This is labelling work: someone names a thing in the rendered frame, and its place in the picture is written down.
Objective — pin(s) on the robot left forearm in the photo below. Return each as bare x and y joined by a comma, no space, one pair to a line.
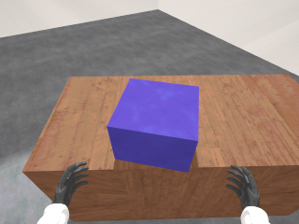
56,213

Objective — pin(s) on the right robot hand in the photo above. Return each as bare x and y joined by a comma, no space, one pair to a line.
248,191

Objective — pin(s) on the robot right forearm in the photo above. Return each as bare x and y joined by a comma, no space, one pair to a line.
254,215

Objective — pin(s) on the carton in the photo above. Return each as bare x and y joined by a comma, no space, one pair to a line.
157,124

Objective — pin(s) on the pedestal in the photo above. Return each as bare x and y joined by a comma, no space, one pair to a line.
249,121

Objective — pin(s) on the left robot hand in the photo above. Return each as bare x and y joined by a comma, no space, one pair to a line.
67,184

